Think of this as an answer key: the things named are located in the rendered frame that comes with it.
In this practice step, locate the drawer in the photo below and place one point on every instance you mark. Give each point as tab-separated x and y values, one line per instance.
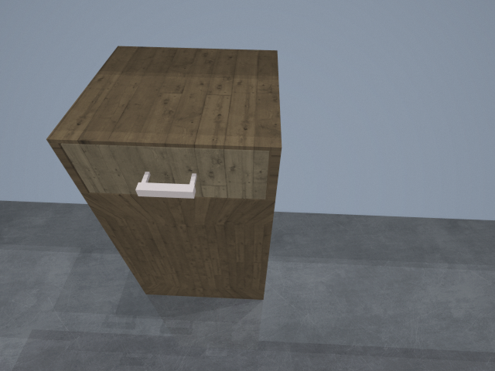
221	173

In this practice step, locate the handle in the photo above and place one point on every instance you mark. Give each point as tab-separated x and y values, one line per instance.
148	189

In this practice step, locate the cabinet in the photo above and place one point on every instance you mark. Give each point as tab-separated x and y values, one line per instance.
183	98

